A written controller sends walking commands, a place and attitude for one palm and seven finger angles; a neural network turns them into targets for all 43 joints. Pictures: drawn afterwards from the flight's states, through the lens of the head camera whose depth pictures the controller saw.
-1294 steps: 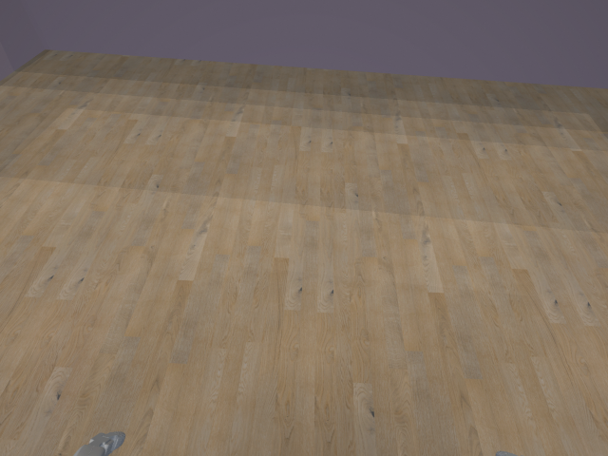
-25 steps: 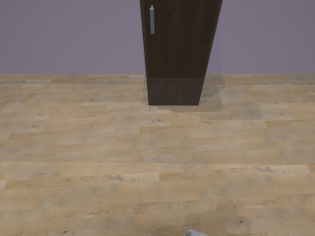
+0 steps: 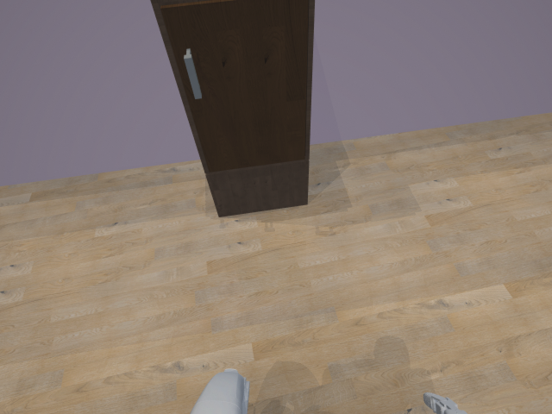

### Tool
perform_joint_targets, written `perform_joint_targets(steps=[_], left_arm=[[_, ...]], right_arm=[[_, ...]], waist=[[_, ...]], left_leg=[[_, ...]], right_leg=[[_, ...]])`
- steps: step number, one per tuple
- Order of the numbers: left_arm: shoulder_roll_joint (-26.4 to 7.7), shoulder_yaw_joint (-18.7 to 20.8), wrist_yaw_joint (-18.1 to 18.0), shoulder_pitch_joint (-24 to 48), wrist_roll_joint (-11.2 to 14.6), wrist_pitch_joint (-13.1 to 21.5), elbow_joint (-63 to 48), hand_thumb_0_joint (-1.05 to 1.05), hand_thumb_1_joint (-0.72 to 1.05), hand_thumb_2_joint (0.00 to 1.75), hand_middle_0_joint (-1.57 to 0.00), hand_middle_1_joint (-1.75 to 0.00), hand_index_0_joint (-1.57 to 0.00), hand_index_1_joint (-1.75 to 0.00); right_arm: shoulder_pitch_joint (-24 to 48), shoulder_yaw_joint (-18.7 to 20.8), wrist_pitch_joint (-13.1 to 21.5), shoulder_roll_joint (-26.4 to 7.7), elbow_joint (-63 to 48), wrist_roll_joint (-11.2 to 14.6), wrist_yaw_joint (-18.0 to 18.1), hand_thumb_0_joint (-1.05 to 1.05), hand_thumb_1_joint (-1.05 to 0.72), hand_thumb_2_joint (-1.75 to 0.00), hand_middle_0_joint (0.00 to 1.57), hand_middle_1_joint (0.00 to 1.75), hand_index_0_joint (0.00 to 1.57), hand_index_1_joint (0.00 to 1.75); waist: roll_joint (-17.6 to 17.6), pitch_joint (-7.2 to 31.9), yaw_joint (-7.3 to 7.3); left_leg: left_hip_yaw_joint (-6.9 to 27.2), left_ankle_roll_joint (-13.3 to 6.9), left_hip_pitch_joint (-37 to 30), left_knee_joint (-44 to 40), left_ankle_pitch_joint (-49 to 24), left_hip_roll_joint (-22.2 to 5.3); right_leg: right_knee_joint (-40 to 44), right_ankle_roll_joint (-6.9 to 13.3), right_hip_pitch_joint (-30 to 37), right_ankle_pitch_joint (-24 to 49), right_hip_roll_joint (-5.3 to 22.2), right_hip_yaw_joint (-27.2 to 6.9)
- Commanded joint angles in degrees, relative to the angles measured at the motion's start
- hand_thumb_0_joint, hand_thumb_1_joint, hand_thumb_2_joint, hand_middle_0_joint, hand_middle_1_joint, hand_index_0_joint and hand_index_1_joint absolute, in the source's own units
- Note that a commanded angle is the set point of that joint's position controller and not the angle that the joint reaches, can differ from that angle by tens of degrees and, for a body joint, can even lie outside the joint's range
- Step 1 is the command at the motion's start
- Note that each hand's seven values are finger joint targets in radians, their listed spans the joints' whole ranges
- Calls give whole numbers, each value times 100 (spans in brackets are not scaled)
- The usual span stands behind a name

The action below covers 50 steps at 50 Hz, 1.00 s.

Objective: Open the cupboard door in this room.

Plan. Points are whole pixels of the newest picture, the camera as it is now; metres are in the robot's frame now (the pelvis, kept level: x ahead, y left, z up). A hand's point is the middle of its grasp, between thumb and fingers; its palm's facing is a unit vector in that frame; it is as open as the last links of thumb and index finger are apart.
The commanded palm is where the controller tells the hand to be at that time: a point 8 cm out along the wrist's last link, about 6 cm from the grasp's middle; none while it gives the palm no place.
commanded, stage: walk to a spot facing it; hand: left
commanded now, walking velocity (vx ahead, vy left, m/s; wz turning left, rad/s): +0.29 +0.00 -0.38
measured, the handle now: (193, 74) +0.94 +0.36 -0.03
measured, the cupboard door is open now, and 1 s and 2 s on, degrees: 0 0 0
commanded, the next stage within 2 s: turn to face it in 0.38 s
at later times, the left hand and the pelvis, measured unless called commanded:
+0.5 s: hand (163, 307) +0.31 +0.29 -0.18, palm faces -0.18 -0.96 -0.23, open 7.4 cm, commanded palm none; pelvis +0.18 +0.09 +0.00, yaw -15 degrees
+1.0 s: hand (203, 300) +0.32 +0.20 -0.15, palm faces -0.07 -0.97 -0.24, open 7.2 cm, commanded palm none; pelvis +0.19 +0.04 -0.01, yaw -5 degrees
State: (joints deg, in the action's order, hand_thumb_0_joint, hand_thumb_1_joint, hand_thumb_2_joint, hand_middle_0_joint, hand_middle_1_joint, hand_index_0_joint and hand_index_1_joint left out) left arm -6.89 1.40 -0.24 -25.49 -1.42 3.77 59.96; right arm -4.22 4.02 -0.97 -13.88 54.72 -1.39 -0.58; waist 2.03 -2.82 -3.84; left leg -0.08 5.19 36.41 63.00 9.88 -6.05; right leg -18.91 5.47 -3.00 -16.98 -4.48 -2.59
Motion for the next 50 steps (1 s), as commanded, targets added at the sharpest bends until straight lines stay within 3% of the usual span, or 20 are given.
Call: perform_joint_targets(steps=[1,6,8,9,10,11,12,13,16,19,23,33,37,40,41,42,43,44,47,50], left_arm=[[-1035,214,-154,-804,13,97,0,0,90,90,-20,-30,-20,-30],[-1140,234,-211,-633,-19,39,17,0,90,90,-20,-30,-20,-30],[-1291,279,-202,-317,14,39,-74,0,90,90,-20,-30,-20,-30],[-1372,312,-201,-122,54,49,-106,0,90,90,-20,-30,-20,-30],[-1406,354,-194,39,108,57,-144,0,90,90,-20,-30,-20,-30],[-1124,330,-166,-70,184,54,-201,0,90,90,-20,-30,-20,-30],[-826,257,-114,-316,247,54,-281,0,90,90,-20,-30,-20,-30],[-936,296,-151,-212,190,-16,-300,0,90,90,-20,-30,-20,-30],[-833,344,28,486,50,-236,-438,0,90,90,-20,-30,-20,-30],[-621,371,95,269,17,-506,-441,0,90,90,-20,-30,-20,-30],[-659,434,95,529,-18,-685,-621,0,90,90,-20,-30,-20,-30],[-602,34,-100,1872,36,-470,-667,0,90,90,-20,-30,-20,-30],[-715,33,-149,2132,117,-431,-724,0,90,90,-20,-30,-20,-30],[-785,102,-186,1695,159,-373,-580,0,90,90,-20,-30,-20,-30],[-947,131,-219,1467,143,-323,-482,0,90,90,-20,-30,-20,-30],[-1221,193,-274,1200,97,-270,-391,0,90,90,-20,-30,-20,-30],[-1430,238,-283,911,82,-246,-355,0,90,90,-20,-30,-20,-30],[-1373,266,-289,939,93,-232,-400,0,90,90,-20,-30,-20,-30],[-1061,208,-297,1490,95,-266,-569,0,90,90,-20,-30,-20,-30],[-949,241,-261,1271,53,-221,-623,0,90,90,-20,-30,-20,-30]], right_arm=[[869,-57,199,-206,-673,13,-36,0,-90,-90,20,30,20,30],[1201,-118,333,-129,-849,71,-49,0,-90,-90,20,30,20,30],[617,-105,396,-154,-722,84,9,0,-90,-90,20,30,20,30],[-163,-69,423,-278,-494,89,85,0,-90,-90,20,30,20,30],[-1130,2,433,-531,-201,76,153,0,-90,-90,20,30,20,30],[-1981,133,481,-1147,-13,12,222,0,-90,-90,20,30,20,30],[-2379,172,453,-1422,113,27,217,0,-90,-90,20,30,20,30],[-2003,75,371,-1146,25,96,200,0,-90,-90,20,30,20,30],[-1054,-143,454,-373,-187,46,238,0,-90,-90,20,30,20,30],[-986,-128,478,-248,-107,35,251,0,-90,-90,20,30,20,30],[-1070,-60,433,-220,-166,54,255,0,-90,-90,20,30,20,30],[-2158,-114,411,-271,499,13,248,0,-90,-90,20,30,20,30],[-2290,-36,241,-405,640,22,237,0,-90,-90,20,30,20,30],[-2087,3,178,-361,613,77,209,0,-90,-90,20,30,20,30],[-2005,13,174,-262,576,116,177,0,-90,-90,20,30,20,30],[-1979,-19,169,2,490,153,140,0,-90,-90,20,30,20,30],[-1725,-43,117,164,302,146,112,0,-90,-90,20,30,20,30],[-1515,24,-22,44,289,109,125,0,-90,-90,20,30,20,30],[-1548,84,-178,151,384,69,61,0,-90,-90,20,30,20,30],[-1359,142,-233,120,277,45,8,0,-90,-90,20,30,20,30]], waist=[[-784,-232,-111],[-947,-254,-127],[-975,97,186],[-993,433,546],[-849,935,940],[359,1660,1148],[1393,2218,1020],[703,1806,831],[305,145,372],[541,228,117],[563,259,96],[751,427,605],[714,481,667],[597,594,430],[239,717,349],[-691,936,313],[-1376,837,161],[-1336,712,117],[-894,81,462],[-1128,53,441]], left_leg=[[-144,-65,1108,-421,190,34],[-395,-210,324,-1852,581,211],[-586,-344,-914,-2676,457,549],[-632,-403,-1912,-3174,-89,681],[-446,-483,-3399,-3521,-923,433],[904,-891,-5024,-3339,-2583,-995],[2366,-1584,-5655,-3440,-4500,-2491],[2184,-1833,-4813,-3750,-4159,-2573],[941,-1308,-2596,-4365,-2863,-1754],[-242,-984,-2219,-4405,-2909,-1243],[-613,-761,-2385,-4463,-2746,-1166],[-58,-1107,-3503,-4104,-4913,-963],[609,-1396,-3676,-3962,-4706,-1118],[665,-1143,-3084,-3695,-3546,-866],[513,-899,-2436,-3359,-2719,-662],[-125,-525,-1448,-2778,-961,-107],[-481,-275,-791,-1827,1953,485],[-151,-267,-791,-811,2551,384],[-23,-183,-476,359,1852,265],[-123,-69,-435,513,1501,232]], right_leg=[[215,280,999,3627,1628,-1421],[-46,461,1066,4595,1585,-1435],[-634,306,739,5584,1396,-1258],[-1203,128,454,5801,1212,-1109],[-2109,-84,-254,5045,1023,-970],[-3619,-367,-1511,2270,324,-494],[-5462,-493,-2564,-1861,-69,-129],[-6096,-466,-2592,-1843,301,-341],[-5980,-690,-2617,-837,851,4],[-5745,-787,-2384,-256,839,205],[-5829,-899,-2829,330,873,218],[-2784,-889,-2179,-164,817,643],[-1798,-829,-1878,-729,762,656],[-555,-768,-946,416,880,644],[-228,-667,-108,1537,1256,381],[-396,-345,803,3090,2236,-257],[-389,325,830,4358,3134,-767],[-242,652,314,4447,3242,-667],[-200,308,-245,3791,2619,249],[-183,113,-390,3510,2419,642]])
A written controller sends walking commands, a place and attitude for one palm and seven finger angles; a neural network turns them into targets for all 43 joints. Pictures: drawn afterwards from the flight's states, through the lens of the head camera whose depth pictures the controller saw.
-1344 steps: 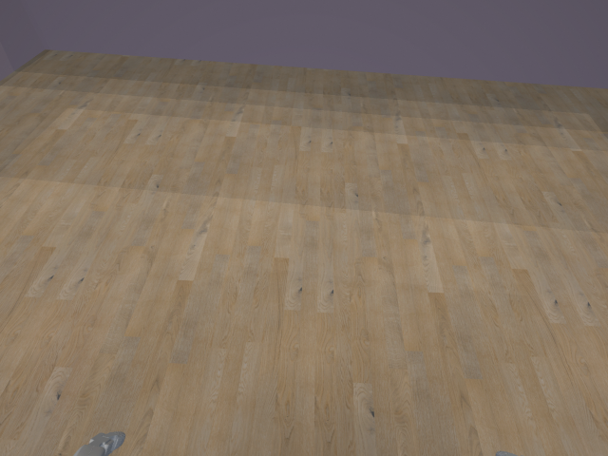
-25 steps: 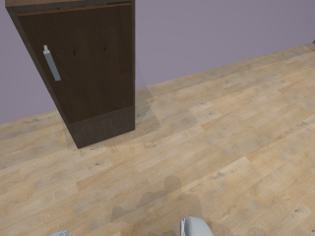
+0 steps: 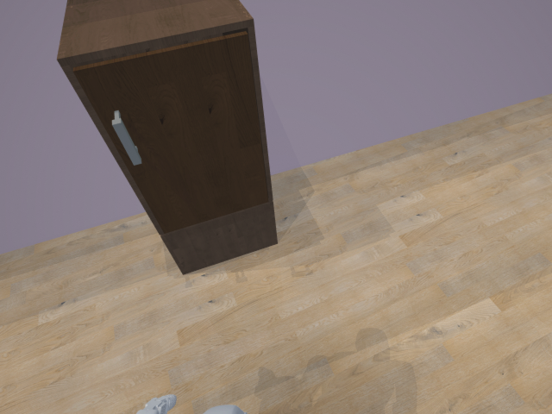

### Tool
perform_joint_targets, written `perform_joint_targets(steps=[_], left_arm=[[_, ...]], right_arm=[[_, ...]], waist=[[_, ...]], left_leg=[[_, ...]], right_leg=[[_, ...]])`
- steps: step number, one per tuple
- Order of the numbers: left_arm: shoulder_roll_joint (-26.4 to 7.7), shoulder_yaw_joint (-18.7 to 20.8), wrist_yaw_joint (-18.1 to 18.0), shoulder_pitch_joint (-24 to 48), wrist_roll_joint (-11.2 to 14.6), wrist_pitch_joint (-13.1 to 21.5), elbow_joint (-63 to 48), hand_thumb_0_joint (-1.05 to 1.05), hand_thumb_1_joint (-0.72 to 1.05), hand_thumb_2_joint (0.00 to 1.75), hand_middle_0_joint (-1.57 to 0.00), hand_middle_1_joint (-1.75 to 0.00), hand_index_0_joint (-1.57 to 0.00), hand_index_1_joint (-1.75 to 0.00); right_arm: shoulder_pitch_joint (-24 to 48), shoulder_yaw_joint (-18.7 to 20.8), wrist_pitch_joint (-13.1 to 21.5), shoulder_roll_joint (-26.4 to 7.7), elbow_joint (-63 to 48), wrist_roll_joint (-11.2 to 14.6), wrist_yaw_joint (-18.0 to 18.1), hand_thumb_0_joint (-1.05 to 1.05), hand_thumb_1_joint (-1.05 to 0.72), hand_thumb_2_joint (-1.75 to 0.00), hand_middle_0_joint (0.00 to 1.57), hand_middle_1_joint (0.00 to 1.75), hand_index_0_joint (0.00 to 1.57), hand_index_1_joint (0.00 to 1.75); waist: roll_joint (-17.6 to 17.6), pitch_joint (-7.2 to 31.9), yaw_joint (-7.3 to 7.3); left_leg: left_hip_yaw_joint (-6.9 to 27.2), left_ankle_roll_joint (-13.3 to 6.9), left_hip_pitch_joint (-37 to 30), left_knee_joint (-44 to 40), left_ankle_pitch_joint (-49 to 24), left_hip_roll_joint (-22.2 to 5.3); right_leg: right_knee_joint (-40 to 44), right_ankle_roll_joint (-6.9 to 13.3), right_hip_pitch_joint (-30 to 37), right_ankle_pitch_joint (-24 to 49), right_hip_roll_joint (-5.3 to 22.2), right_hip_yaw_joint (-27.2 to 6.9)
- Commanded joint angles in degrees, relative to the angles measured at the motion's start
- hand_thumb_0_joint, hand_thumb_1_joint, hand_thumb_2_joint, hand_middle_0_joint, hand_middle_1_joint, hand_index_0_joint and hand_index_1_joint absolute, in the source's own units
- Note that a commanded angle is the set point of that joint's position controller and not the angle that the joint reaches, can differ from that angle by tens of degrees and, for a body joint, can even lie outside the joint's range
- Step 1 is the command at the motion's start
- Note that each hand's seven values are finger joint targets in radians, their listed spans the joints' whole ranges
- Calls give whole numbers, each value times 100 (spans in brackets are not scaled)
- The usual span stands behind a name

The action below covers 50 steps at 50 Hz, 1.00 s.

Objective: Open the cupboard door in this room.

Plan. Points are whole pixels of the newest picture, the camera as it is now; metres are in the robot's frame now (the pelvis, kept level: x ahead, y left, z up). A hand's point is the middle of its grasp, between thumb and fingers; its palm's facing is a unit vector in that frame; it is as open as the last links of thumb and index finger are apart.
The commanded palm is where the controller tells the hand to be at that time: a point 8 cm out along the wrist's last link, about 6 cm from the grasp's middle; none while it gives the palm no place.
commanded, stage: turn to face it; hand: left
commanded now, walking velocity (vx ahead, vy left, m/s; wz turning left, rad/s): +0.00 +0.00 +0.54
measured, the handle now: (127, 138) +0.72 +0.38 -0.03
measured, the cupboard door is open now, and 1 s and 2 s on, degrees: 0 0 0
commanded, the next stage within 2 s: take the last steps up to it in 0.46 s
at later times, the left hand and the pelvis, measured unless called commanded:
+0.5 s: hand out of the picture -0.07 +0.28 -0.18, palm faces +0.28 -0.94 -0.22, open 7.4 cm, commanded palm none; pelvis -0.04 +0.06 +0.00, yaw +14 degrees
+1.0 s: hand out of the picture -0.02 +0.19 -0.16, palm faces +0.30 -0.93 -0.22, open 7.3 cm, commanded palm none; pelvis +0.01 +0.01 +0.00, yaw +15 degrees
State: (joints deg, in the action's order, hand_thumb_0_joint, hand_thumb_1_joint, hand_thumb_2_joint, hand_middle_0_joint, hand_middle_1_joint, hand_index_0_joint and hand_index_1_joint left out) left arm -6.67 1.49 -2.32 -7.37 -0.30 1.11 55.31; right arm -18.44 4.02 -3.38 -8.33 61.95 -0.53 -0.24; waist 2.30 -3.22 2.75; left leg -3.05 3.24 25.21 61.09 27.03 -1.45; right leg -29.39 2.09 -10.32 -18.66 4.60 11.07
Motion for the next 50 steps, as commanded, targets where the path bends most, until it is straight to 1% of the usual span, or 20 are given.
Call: perform_joint_targets(steps=[1,6,11,13,15,16,17,18,20,24,28,33,37,40,42,43,44,45,47,50], left_arm=[[-986,234,-52,-516,-71,48,-154,0,90,90,-20,-30,-20,-30],[-1335,312,5,-574,-133,-26,-220,0,90,90,-20,-30,-20,-30],[-1668,379,48,-719,-171,-84,-200,0,90,90,-20,-30,-20,-30],[-1822,401,65,-674,-159,-103,-196,0,90,90,-20,-30,-20,-30],[-1796,391,97,-628,-86,-143,-190,0,90,90,-20,-30,-20,-30],[-1500,344,118,-735,-45,-167,-301,0,90,90,-20,-30,-20,-30],[-1160,194,117,-501,-45,-202,-534,0,90,90,-20,-30,-20,-30],[-1338,217,78,-369,-62,-274,-530,0,90,90,-20,-30,-20,-30],[-1307,250,82,-279,-64,-336,-314,0,90,90,-20,-30,-20,-30],[-1282,255,167,-637,-63,-310,-49,0,90,90,-20,-30,-20,-30],[-1215,242,129,-571,-69,-322,-7,0,90,90,-20,-30,-20,-30],[-985,122,177,-367,-114,-235,8,0,90,90,-20,-30,-20,-30],[-909,84,265,-91,-98,-140,-12,0,90,90,-20,-30,-20,-30],[-809,88,299,-600,-65,-103,207,0,90,90,-20,-30,-20,-30],[-858,127,289,-1323,-89,-24,520,0,90,90,-20,-30,-20,-30],[-1160,199,235,-1721,-145,28,628,0,90,90,-20,-30,-20,-30],[-1553,265,170,-1932,-142,29,653,0,90,90,-20,-30,-20,-30],[-1508,250,120,-1851,-64,18,578,0,90,90,-20,-30,-20,-30],[-1177,240,97,-1388,-50,89,555,0,90,90,-20,-30,-20,-30],[-800,119,115,-1299,-33,221,569,0,90,90,-20,-30,-20,-30]], right_arm=[[139,148,-1,-447,-481,-41,-41,0,-90,-90,20,30,20,30],[802,120,-19,-541,-831,-40,-93,0,-90,-90,20,30,20,30],[1300,48,47,-735,-1155,-17,-110,0,-90,-90,20,30,20,30],[1142,29,97,-840,-1182,-13,-98,0,-90,-90,20,30,20,30],[709,76,182,-1110,-1079,-30,-105,0,-90,-90,20,30,20,30],[457,198,250,-1711,-1076,-62,-78,0,-90,-90,20,30,20,30],[153,294,246,-2174,-1043,-40,-17,0,-90,-90,20,30,20,30],[144,242,200,-2140,-942,-46,12,0,-90,-90,20,30,20,30],[706,163,238,-1804,-1024,-76,122,0,-90,-90,20,30,20,30],[951,53,313,-1508,-1090,-22,128,0,-90,-90,20,30,20,30],[666,52,340,-1342,-969,-8,132,0,-90,-90,20,30,20,30],[156,95,428,-1112,-726,-84,145,0,-90,-90,20,30,20,30],[2,142,434,-1201,-543,-138,143,0,-90,-90,20,30,20,30],[211,145,412,-1254,-483,-140,126,0,-90,-90,20,30,20,30],[297,120,400,-1076,-412,-106,113,0,-90,-90,20,30,20,30],[297,47,413,-723,-456,-55,100,0,-90,-90,20,30,20,30],[594,-46,428,-441,-678,-52,77,0,-90,-90,20,30,20,30],[881,33,396,-785,-768,-98,33,0,-90,-90,20,30,20,30],[767,83,323,-764,-572,-120,-16,0,-90,-90,20,30,20,30],[299,93,293,-543,-288,-129,-66,0,-90,-90,20,30,20,30]], waist=[[-1219,70,-203],[-1443,-65,-337],[-1541,63,-498],[-1439,284,-388],[-679,632,-104],[887,931,10],[1903,953,181],[1167,916,159],[1365,497,-50],[631,554,-287],[443,507,-241],[456,441,-54],[541,180,57],[603,71,-197],[-48,151,-530],[-1037,154,-691],[-2398,-244,-844],[-1652,-601,-831],[-1375,-962,-524],[-656,-780,-232]], left_leg=[[154,140,688,629,-270,-253],[-84,144,319,-300,-267,-252],[-284,28,-85,-1361,-123,-218],[-415,-22,-577,-2112,-434,-157],[-332,-121,-1751,-3542,-1734,-192],[1119,-516,-2647,-3998,-3050,-1268],[2302,-1231,-2710,-4125,-5291,-2348],[1818,-1509,-2327,-4038,-4965,-2491],[1560,-1251,-1976,-4149,-4355,-1818],[932,-1051,-1998,-4207,-4003,-1209],[1114,-1070,-2012,-4453,-3520,-1202],[1694,-1268,-2189,-4907,-1310,-1378],[1949,-1335,-1936,-5013,-352,-1543],[1740,-1135,-1045,-4912,192,-1380],[1230,-784,-275,-4087,403,-919],[574,-513,656,-2889,560,-374],[-64,-308,1533,-1554,763,164],[249,-366,1583,-830,460,-116],[284,-347,1431,-196,-235,-354],[140,-195,1079,72,-1131,-423]], right_leg=[[889,434,329,3519,1510,-628],[926,481,46,2706,1568,-420],[676,533,220,2650,1747,-404],[360,408,214,2640,1771,-285],[-611,-36,-218,2182,1506,34],[-1809,-444,-1233,470,849,203],[-2833,-693,-2117,-2051,302,-179],[-3322,-568,-1870,-1979,365,-652],[-3584,-591,-2089,-1240,313,-1004],[-3748,-670,-1955,-321,127,-981],[-3583,-745,-1943,-105,115,-1062],[-2654,-660,-1960,-352,96,-1058],[-1455,-501,-1588,-720,81,-961],[-451,-374,-443,-484,-118,-756],[771,-344,887,176,-184,-685],[1404,-115,1537,-758,587,-1673],[2283,402,1357,-1923,1645,-3376],[2582,695,635,-2439,1903,-3547],[2659,590,-3,-2318,1587,-3167],[2316,477,6,-465,1011,-1830]])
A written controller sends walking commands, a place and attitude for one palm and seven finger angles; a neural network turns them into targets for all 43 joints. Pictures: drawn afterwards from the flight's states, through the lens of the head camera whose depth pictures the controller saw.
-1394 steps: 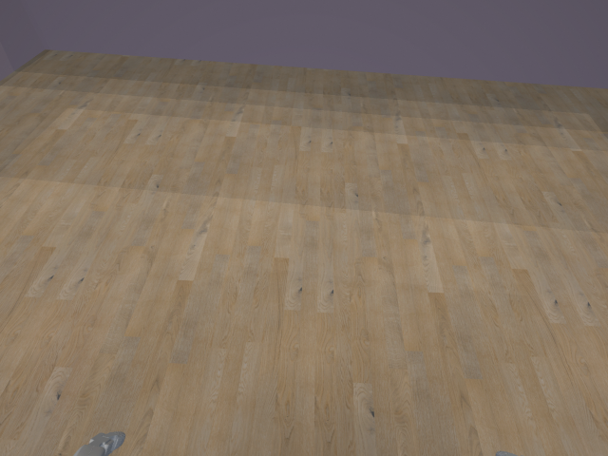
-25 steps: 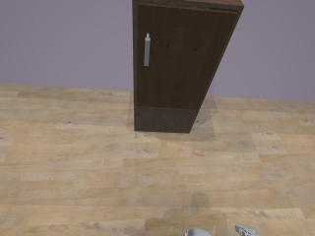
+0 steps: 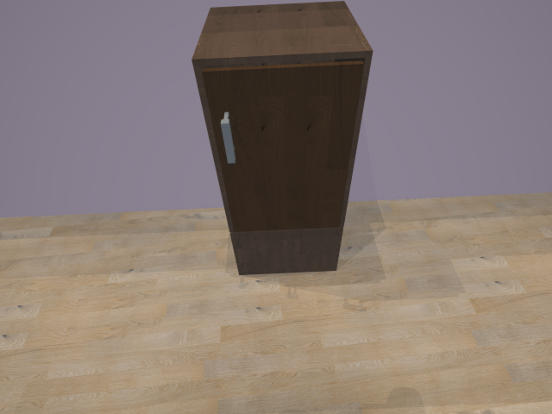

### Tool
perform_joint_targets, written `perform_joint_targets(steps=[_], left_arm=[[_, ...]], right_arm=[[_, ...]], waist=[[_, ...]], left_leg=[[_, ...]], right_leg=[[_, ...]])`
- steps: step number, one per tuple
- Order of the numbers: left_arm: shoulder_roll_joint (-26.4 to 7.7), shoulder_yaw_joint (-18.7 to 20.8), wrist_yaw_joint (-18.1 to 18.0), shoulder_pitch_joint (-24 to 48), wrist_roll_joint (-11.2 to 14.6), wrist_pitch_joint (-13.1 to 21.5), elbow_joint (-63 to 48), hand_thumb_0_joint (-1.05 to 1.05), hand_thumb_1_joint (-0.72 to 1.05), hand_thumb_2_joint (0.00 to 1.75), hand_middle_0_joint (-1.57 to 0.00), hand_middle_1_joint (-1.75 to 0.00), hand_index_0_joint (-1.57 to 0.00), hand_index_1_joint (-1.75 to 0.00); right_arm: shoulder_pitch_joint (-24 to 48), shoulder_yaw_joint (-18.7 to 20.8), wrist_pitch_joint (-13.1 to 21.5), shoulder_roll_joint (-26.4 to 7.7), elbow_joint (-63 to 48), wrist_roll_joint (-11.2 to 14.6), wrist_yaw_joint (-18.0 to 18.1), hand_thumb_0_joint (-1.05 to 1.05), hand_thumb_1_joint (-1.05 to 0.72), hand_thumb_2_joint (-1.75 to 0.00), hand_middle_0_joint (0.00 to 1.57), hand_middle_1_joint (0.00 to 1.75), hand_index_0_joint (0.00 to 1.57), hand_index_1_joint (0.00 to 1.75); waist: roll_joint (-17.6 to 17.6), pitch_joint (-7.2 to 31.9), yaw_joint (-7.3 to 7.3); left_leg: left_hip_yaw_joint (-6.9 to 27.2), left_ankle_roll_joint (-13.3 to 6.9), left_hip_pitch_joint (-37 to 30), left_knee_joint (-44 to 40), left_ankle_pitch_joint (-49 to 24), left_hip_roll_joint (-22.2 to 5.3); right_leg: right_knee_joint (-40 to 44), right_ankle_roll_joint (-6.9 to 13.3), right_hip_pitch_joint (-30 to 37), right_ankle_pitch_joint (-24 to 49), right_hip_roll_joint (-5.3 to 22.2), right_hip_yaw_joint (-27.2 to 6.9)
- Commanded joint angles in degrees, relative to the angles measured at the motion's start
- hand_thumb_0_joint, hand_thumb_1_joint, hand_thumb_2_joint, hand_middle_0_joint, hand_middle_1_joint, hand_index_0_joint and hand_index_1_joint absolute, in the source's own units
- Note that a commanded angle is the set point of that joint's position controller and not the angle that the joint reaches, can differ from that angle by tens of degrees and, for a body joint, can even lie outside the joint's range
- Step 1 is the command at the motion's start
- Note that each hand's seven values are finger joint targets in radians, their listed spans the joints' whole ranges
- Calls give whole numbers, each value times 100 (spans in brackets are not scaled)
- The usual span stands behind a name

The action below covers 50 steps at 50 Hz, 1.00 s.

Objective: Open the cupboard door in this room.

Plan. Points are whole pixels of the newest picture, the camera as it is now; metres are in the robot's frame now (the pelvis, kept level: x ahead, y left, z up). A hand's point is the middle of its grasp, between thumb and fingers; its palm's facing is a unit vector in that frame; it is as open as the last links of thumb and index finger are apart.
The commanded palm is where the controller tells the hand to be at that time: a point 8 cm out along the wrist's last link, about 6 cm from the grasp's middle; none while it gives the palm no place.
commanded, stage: take the last steps up to it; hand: left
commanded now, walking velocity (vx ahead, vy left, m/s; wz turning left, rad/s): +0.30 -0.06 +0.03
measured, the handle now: (229, 137) +0.78 +0.17 -0.03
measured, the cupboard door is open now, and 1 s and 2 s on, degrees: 0 0 0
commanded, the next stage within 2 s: come to a stop and stand still in 0.44 s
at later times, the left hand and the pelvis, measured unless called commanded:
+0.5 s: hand out of the picture +0.09 +0.17 -0.19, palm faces +0.09 -0.99 -0.14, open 7.4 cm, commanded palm none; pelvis +0.18 +0.02 -0.01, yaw +0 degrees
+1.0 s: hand (206, 335) +0.31 +0.17 -0.17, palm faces +0.05 -0.97 -0.25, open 7.4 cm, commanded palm none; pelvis +0.23 -0.02 -0.01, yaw +3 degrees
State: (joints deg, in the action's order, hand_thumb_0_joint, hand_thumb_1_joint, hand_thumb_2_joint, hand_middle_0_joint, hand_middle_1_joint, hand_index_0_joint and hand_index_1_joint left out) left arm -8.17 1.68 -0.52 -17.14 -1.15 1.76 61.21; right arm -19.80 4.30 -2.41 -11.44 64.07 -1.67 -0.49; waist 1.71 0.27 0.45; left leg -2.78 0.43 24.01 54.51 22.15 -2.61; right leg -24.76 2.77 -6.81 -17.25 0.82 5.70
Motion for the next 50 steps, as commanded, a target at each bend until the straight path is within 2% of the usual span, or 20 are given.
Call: perform_joint_targets(steps=[1,8,12,14,16,17,18,19,20,22,23,28,32,35,36,37,38,41,43,50], left_arm=[[-610,87,-61,-416,61,193,25,0,90,90,-20,-30,-20,-30],[-457,34,-102,-1200,4,341,384,0,90,90,-20,-30,-20,-30],[-477,31,-145,-1456,-28,303,571,0,90,90,-20,-30,-20,-30],[-510,34,-153,-1501,-19,276,635,0,90,90,-20,-30,-20,-30],[-615,39,-144,-1310,16,283,652,0,90,90,-20,-30,-20,-30],[-625,37,-146,-1244,52,291,622,0,90,90,-20,-30,-20,-30],[-482,24,-125,-1322,109,299,524,0,90,90,-20,-30,-20,-30],[-150,-82,-82,-1383,177,321,393,0,90,90,-20,-30,-20,-30],[-360,2,-121,-1102,110,276,320,0,90,90,-20,-30,-20,-30],[-248,36,-88,-557,51,172,224,0,90,90,-20,-30,-20,-30],[-193,70,-35,-550,12,128,232,0,90,90,-20,-30,-20,-30],[42,103,7,-727,-9,-89,67,0,90,90,-20,-30,-20,-30],[-153,64,-41,-459,4,-164,-109,0,90,90,-20,-30,-20,-30],[-567,128,-69,-442,-20,-159,-200,0,90,90,-20,-30,-20,-30],[-910,188,-89,-458,-44,-102,-255,0,90,90,-20,-30,-20,-30],[-1313,251,-115,-335,-81,-68,-324,0,90,90,-20,-30,-20,-30],[-1555,274,-102,-387,-37,-67,-354,0,90,90,-20,-30,-20,-30],[-1497,337,-212,93,-27,-130,-496,0,90,90,-20,-30,-20,-30],[-1405,327,-247,424,-26,-173,-657,0,90,90,-20,-30,-20,-30],[-1448,402,-215,646,-110,-257,-859,0,90,90,-20,-30,-20,-30]], right_arm=[[360,66,200,-194,-442,-9,-52,0,-90,-90,20,30,20,30],[1192,11,292,-128,-703,8,-57,0,-90,-90,20,30,20,30],[1766,-98,397,39,-854,31,-71,0,-90,-90,20,30,20,30],[1744,-134,449,94,-839,38,-47,0,-90,-90,20,30,20,30],[882,-101,519,-22,-548,23,43,0,-90,-90,20,30,20,30],[151,-54,552,-209,-320,1,98,0,-90,-90,20,30,20,30],[-672,61,592,-742,-156,-44,160,0,-90,-90,20,30,20,30],[-1268,163,591,-1183,-20,-19,211,0,-90,-90,20,30,20,30],[-1100,150,511,-1178,11,88,216,0,-90,-90,20,30,20,30],[-167,71,563,-721,-236,68,243,0,-90,-90,20,30,20,30],[70,-13,602,-456,-282,48,240,0,-90,-90,20,30,20,30],[444,-48,657,-183,-491,42,198,0,-90,-90,20,30,20,30],[816,-49,537,-421,-606,39,236,0,-90,-90,20,30,20,30],[776,33,359,-549,-577,64,220,0,-90,-90,20,30,20,30],[640,50,308,-462,-570,71,205,0,-90,-90,20,30,20,30],[358,56,248,-289,-572,113,173,0,-90,-90,20,30,20,30],[230,63,144,-233,-602,163,182,0,-90,-90,20,30,20,30],[486,75,-31,-290,-642,149,205,0,-90,-90,20,30,20,30],[506,83,-62,-382,-646,134,167,0,-90,-90,20,30,20,30],[508,21,-42,-326,-791,120,44,0,-90,-90,20,30,20,30]], waist=[[-584,-1030,8],[-700,-880,-214],[-754,-844,-354],[-787,-747,-309],[-831,-197,114],[-722,263,439],[8,976,743],[1077,1514,765],[442,1331,655],[167,-144,374],[161,-475,211],[456,-373,-188],[710,-331,-250],[506,-308,-334],[10,-191,-322],[-913,65,-219],[-1278,297,-241],[-1411,223,-312],[-1225,323,-232],[-1517,526,-275]], left_leg=[[92,104,1208,766,-850,-299],[-27,120,1788,80,-974,-400],[-346,-5,1357,-1063,-728,-265],[-562,-122,760,-1542,-678,-31],[-840,-250,-478,-2198,-1009,357],[-687,-364,-1752,-2600,-1690,257],[604,-767,-3415,-2474,-3006,-872],[2531,-1610,-4538,-2701,-4949,-2457],[2416,-1840,-3954,-3060,-4866,-2641],[1879,-1532,-2190,-3689,-3481,-2285],[1462,-1343,-1728,-3865,-3247,-2052],[6,-924,-887,-3930,-3859,-1308],[-140,-736,-946,-3373,-4386,-1215],[-129,-402,-1007,-2757,-3309,-944],[-180,-147,-832,-2260,-2384,-616],[-395,61,-430,-1436,-757,-71],[-369,131,-497,-539,1139,238],[389,116,-69,1180,1430,169],[549,169,127,1518,989,142],[203,196,-403,-190,682,199]], right_leg=[[1820,366,-183,-175,1275,-1048],[1492,652,794,1937,1361,-921],[1095,679,1108,3304,1355,-777],[752,620,1081,4258,1266,-638],[-321,431,1028,5430,1051,-313],[-1302,247,482,5243,937,-247],[-2574,-26,-845,3246,511,-11],[-4358,-178,-2321,-1333,-128,-7],[-5027,-41,-2404,-1605,69,-540],[-5189,-176,-2702,-909,464,-622],[-4945,-235,-2611,-658,608,-644],[-3300,-430,-1801,-11,633,-352],[-1629,-465,-1073,607,466,-168],[-482,-495,-549,1566,469,-22],[-308,-405,-226,3158,792,-469],[-452,60,109,5063,1625,-1390],[-114,652,32,5960,2345,-1663],[86,1067,-225,5306,2402,-1805],[68,891,-248,4664,2194,-1468],[605,639,-491,1691,1863,-1399]])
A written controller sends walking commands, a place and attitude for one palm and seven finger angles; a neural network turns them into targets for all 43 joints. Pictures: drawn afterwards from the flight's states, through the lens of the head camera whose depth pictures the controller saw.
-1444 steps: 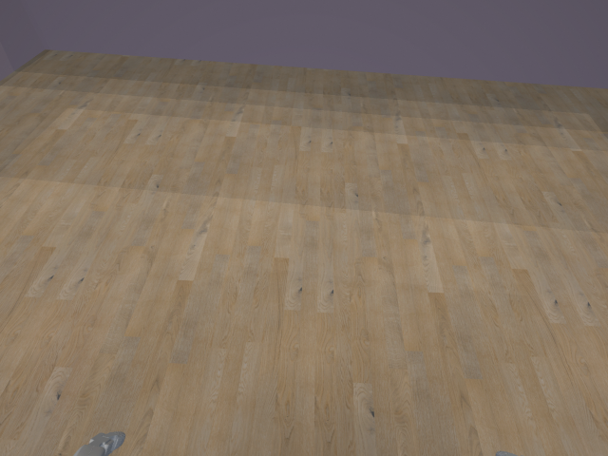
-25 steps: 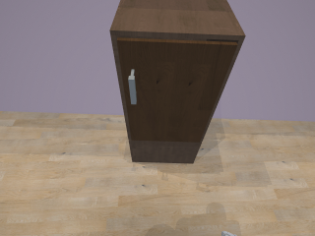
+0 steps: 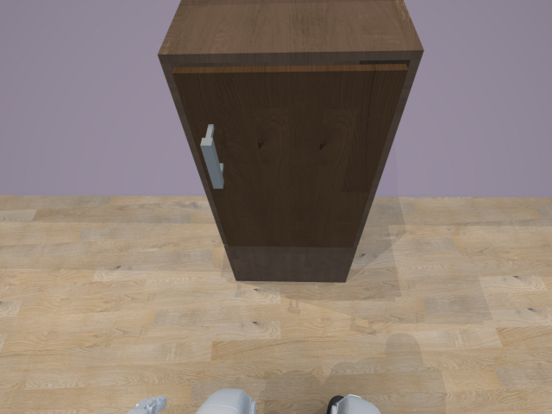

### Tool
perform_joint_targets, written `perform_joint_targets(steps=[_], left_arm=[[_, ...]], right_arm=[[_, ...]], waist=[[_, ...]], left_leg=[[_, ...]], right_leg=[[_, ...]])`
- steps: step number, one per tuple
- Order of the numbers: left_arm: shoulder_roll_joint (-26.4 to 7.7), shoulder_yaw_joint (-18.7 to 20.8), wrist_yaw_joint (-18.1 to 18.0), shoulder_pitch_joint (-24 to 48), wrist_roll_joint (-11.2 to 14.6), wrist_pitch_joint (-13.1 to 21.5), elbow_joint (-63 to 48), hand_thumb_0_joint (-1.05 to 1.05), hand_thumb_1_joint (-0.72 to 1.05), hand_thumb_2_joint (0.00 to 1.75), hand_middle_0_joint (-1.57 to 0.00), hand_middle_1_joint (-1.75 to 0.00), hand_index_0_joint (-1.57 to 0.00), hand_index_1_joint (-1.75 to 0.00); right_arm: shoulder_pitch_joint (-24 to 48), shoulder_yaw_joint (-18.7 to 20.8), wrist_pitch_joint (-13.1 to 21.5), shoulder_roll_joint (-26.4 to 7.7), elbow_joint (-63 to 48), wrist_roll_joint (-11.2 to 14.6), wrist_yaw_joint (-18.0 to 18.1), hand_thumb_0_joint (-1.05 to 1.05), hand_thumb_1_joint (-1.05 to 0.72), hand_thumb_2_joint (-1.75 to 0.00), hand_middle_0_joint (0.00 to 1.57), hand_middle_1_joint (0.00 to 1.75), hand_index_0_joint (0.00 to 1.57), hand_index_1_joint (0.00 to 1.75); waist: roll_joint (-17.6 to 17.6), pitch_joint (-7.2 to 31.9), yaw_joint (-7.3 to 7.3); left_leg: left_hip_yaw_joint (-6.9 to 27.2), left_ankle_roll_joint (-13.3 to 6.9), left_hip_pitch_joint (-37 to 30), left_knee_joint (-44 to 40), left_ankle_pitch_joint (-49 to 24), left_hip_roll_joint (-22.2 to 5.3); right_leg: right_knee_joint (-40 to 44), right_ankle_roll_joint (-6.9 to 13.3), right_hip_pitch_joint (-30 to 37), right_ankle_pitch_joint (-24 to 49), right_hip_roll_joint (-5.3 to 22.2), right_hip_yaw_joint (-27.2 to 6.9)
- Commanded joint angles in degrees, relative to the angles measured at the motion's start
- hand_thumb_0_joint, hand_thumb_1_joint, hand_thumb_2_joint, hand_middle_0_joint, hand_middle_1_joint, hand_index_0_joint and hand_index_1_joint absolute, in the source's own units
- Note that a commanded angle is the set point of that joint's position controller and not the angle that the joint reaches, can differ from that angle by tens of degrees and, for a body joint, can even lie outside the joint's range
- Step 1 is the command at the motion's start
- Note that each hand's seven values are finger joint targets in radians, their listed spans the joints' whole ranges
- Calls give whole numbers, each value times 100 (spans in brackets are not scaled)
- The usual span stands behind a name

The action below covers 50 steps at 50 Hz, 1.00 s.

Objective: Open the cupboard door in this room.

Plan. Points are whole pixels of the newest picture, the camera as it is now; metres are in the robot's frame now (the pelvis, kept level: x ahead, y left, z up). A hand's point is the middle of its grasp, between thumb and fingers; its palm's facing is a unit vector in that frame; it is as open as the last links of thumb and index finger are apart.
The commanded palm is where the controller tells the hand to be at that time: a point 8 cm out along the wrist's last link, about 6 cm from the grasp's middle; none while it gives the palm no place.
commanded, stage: come to a stop and stand still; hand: left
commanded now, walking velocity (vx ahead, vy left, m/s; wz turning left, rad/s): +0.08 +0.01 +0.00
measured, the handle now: (214, 157) +0.56 +0.17 -0.02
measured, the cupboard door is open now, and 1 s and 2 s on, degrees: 0 0 0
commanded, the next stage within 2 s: look again from close up in 1.10 s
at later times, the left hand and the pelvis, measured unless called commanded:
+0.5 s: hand out of the picture -0.02 +0.23 -0.17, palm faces -0.02 -0.98 -0.18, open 7.4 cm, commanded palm none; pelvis -0.03 +0.04 +0.02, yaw -2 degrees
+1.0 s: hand out of the picture +0.00 +0.13 -0.16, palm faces +0.05 -0.97 -0.23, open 7.1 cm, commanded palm none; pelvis -0.04 -0.05 +0.01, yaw +0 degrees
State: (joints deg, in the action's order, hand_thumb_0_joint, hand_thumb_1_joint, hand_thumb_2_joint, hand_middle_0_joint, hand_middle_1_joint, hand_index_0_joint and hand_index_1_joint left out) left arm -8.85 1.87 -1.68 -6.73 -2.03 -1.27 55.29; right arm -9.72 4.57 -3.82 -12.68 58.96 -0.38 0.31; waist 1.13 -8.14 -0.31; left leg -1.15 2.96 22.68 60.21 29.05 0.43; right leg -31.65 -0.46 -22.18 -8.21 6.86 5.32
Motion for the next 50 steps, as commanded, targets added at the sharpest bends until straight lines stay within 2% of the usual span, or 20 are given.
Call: perform_joint_targets(steps=[1,4,5,6,7,8,9,11,15,18,21,26,29,31,33,34,36,39,44,50], left_arm=[[-1399,380,-88,-390,-34,34,-257,0,90,90,-20,-30,-20,-30],[-1330,365,-49,-239,17,-38,-236,0,90,90,-20,-30,-20,-30],[-1105,296,-33,-257,74,-70,-237,0,90,90,-20,-30,-20,-30],[-678,198,-10,-370,134,-93,-270,0,90,90,-20,-30,-20,-30],[-514,150,-20,-256,134,-128,-318,0,90,90,-20,-30,-20,-30],[-624,178,17,-296,128,-108,-239,0,90,90,-20,-30,-20,-30],[-669,204,34,-320,59,-147,-24,0,90,90,-20,-30,-20,-30],[-668,202,112,-710,61,-96,212,0,90,90,-20,-30,-20,-30],[-604,142,119,-839,92,-4,413,0,90,90,-20,-30,-20,-30],[-596,132,107,-741,105,-28,404,0,90,90,-20,-30,-20,-30],[-556,111,123,-515,131,-55,350,0,90,90,-20,-30,-20,-30],[-339,61,137,-400,158,-65,376,0,90,90,-20,-30,-20,-30],[-289,54,106,-691,181,-17,529,0,90,90,-20,-30,-20,-30],[-403,51,65,-1078,160,73,682,0,90,90,-20,-30,-20,-30],[-865,63,-18,-1052,147,184,774,0,90,90,-20,-30,-20,-30],[-967,45,-11,-919,153,187,716,0,90,90,-20,-30,-20,-30],[-815,57,-35,-668,145,211,672,0,90,90,-20,-30,-20,-30],[-579,-14,-50,-717,186,238,696,0,90,90,-20,-30,-20,-30],[-531,-7,-64,-756,182,202,655,0,90,90,-20,-30,-20,-30],[-612,28,-63,-951,182,210,667,0,90,90,-20,-30,-20,-30]], right_arm=[[-535,-14,126,-175,-281,2,-45,0,-90,-90,20,30,20,30],[-1262,-63,231,-76,-72,6,-30,0,-90,-90,20,30,20,30],[-1453,-59,290,-217,-17,-2,-17,0,-90,-90,20,30,20,30],[-1317,16,351,-614,-89,-66,5,0,-90,-90,20,30,20,30],[-845,48,335,-938,-346,-105,63,0,-90,-90,20,30,20,30],[-365,-36,339,-855,-480,-140,98,0,-90,-90,20,30,20,30],[-168,-76,399,-693,-417,-148,119,0,-90,-90,20,30,20,30],[-242,-144,472,-450,-358,-107,171,0,-90,-90,20,30,20,30],[-1035,-140,560,-392,-51,-59,286,0,-90,-90,20,30,20,30],[-1502,-121,559,-399,176,-77,377,0,-90,-90,20,30,20,30],[-1752,-82,519,-457,327,-101,413,0,-90,-90,20,30,20,30],[-1440,-46,459,-455,405,-128,347,0,-90,-90,20,30,20,30],[-1167,-44,445,-426,439,-108,290,0,-90,-90,20,30,20,30],[-1107,-59,436,-309,457,-54,246,0,-90,-90,20,30,20,30],[-1164,-198,418,265,409,12,184,0,-90,-90,20,30,20,30],[-1112,-214,383,269,387,-19,161,0,-90,-90,20,30,20,30],[-1148,-204,291,245,470,-84,162,0,-90,-90,20,30,20,30],[-1387,-239,328,256,663,-67,182,0,-90,-90,20,30,20,30],[-1324,-256,301,162,711,-64,190,0,-90,-90,20,30,20,30],[-1196,-272,294,117,634,-55,200,0,-90,-90,20,30,20,30]], waist=[[-1481,1334,-188],[-1293,1301,155],[-599,1264,244],[1125,884,231],[1787,232,223],[1262,-70,35],[1365,-95,-48],[821,-73,-160],[509,437,83],[497,647,221],[540,712,361],[820,652,296],[898,662,104],[449,849,-72],[-951,798,20],[-980,632,30],[-1429,338,83],[-858,301,138],[-546,10,119],[-293,179,95]], left_leg=[[-42,-83,-425,-1135,-28,-92],[-347,-184,-1567,-3058,-919,23],[18,-213,-1940,-3778,-980,-193],[1630,-460,-1555,-4790,42,-1266],[2429,-779,-241,-5479,554,-2043],[2194,-997,587,-5685,948,-2028],[1909,-772,551,-5719,706,-1656],[1367,-597,-197,-5357,-211,-1342],[1057,-678,-2007,-4881,-2660,-1464],[1003,-845,-2718,-4387,-4893,-1750],[1069,-1125,-2934,-4059,-6044,-1935],[1043,-1208,-2050,-4194,-4639,-1771],[961,-1030,-1440,-4163,-3760,-1519],[671,-653,-1057,-3720,-2858,-1126],[-26,-176,-287,-3270,-946,-426],[-97,-150,-508,-3146,-518,-372],[-48,-149,-746,-2936,-655,-470],[7,-168,-937,-3288,-1518,-503],[-11,-172,-1311,-3581,-1903,-599],[-53,-184,-1321,-3631,-1885,-571]], right_leg=[[1349,923,974,347,1183,-1360],[1194,482,234,-1268,755,-1144],[624,253,-228,-1796,458,-913],[-574,-49,-923,-2132,-187,-472],[-1208,-175,-815,-2126,-512,-439],[-1511,-93,-260,-1674,-374,-807],[-1786,-113,-150,-1392,-424,-904],[-2179,-127,-510,-927,-519,-891],[-2164,-294,-1025,-818,-522,-833],[-2097,-321,-1090,-1209,-497,-804],[-1840,-281,-970,-1643,-430,-675],[-1045,-184,-45,-1787,-407,-487],[-58,-115,824,-1172,-505,-275],[1225,-103,1697,-6,-414,-301],[1499,311,2053,532,783,-1461],[1662,546,1483,269,1038,-1510],[1819,660,970,-126,694,-1395],[1425,561,1180,880,458,-1061],[1793,233,688,-354,158,-981],[1909,65,1027,-213,116,-1018]])
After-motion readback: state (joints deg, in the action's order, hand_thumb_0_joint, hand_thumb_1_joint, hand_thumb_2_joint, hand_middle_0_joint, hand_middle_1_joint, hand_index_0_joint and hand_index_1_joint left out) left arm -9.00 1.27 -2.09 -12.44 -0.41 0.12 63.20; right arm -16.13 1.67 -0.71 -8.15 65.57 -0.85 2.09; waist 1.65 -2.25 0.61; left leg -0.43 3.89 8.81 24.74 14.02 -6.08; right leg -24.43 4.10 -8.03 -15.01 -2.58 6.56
